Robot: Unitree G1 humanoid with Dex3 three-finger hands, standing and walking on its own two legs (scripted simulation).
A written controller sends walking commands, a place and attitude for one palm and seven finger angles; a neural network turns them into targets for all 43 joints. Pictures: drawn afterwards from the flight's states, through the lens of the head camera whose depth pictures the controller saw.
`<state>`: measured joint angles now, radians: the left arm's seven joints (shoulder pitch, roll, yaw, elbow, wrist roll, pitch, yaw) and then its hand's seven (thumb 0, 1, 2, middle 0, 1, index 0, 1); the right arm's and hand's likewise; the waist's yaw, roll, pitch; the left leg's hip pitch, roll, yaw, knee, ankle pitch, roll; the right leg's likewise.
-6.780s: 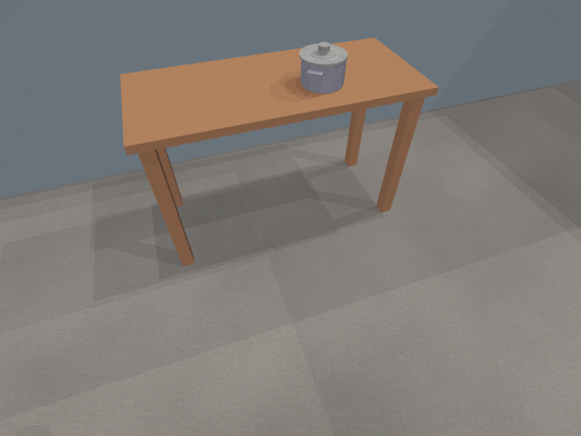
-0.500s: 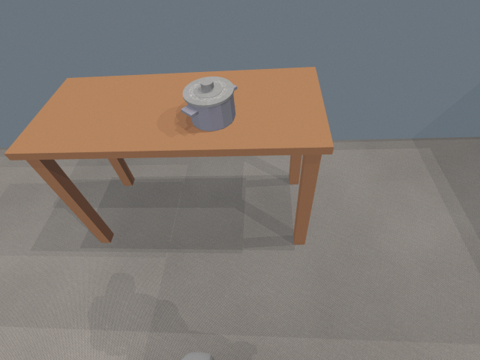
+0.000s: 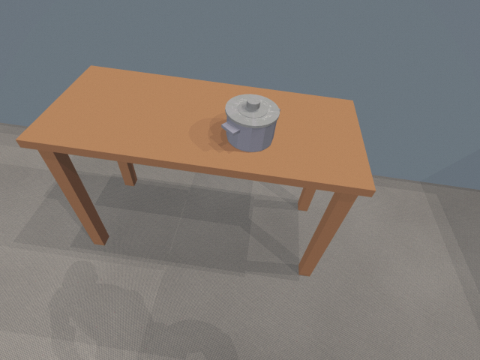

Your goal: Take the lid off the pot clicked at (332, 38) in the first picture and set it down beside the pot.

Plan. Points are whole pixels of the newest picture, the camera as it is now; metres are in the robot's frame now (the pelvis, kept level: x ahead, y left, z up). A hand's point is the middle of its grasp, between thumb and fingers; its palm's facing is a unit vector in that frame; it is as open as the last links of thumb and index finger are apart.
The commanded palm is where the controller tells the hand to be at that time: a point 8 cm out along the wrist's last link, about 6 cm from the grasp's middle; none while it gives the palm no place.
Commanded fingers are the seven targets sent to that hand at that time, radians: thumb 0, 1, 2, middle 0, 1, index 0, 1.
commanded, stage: take the last steps up to it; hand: left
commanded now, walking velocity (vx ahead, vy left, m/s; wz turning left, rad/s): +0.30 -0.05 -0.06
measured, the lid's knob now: (253, 103) +0.79 +0.04 +0.00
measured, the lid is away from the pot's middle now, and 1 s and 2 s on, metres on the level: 0.00 0.00 0.00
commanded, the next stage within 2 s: come to a stop and stand still in 0.58 s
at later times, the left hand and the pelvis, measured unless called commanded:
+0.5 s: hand (201, 277) +0.32 +0.11 -0.17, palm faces -0.06 -0.98 -0.19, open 7.3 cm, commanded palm none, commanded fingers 0.00 0.90 0.90 -0.20 -0.30 -0.20 -0.30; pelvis +0.18 -0.05 -0.02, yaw -1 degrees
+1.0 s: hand (191, 303) +0.27 +0.12 -0.19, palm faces +0.06 -0.98 -0.18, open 7.3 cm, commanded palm none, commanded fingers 0.00 0.90 0.90 -0.20 -0.30 -0.20 -0.30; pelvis +0.29 -0.05 -0.01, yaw -3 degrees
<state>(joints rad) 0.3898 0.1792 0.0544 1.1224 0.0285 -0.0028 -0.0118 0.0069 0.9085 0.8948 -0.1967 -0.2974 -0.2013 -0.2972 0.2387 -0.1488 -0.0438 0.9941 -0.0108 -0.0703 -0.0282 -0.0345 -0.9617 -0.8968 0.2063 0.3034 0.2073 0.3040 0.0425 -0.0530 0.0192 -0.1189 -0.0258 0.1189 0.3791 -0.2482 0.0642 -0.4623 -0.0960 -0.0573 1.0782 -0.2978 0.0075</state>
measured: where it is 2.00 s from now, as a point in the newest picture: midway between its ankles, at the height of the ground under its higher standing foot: outside the picture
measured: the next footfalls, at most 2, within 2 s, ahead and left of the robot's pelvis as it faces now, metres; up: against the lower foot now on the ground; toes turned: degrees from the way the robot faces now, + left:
right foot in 0.42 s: +0.28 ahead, -0.18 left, +0.00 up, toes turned -5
left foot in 0.82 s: +0.37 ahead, +0.06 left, +0.00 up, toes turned +0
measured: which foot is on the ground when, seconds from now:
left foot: down 0.00-0.42, up 0.44-0.80, down 0.82-1.00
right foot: up 0.00-0.40, down 0.42-1.00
